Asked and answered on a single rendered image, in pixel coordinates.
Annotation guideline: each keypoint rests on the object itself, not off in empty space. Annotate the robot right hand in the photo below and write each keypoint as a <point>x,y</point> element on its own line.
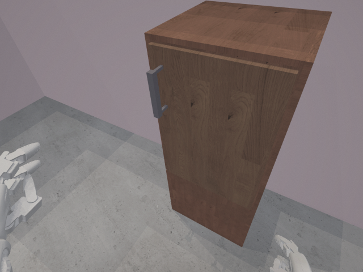
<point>297,261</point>

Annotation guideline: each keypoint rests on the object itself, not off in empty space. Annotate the robot left hand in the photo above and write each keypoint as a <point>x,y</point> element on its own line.
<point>11,176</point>

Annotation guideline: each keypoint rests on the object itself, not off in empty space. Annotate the cupboard door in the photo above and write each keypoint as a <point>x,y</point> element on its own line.
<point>222,118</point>

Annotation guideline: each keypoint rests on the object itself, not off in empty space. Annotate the robot left forearm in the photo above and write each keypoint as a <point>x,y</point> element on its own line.
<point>5,248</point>

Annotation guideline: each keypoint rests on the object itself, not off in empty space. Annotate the handle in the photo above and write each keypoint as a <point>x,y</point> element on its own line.
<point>154,92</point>

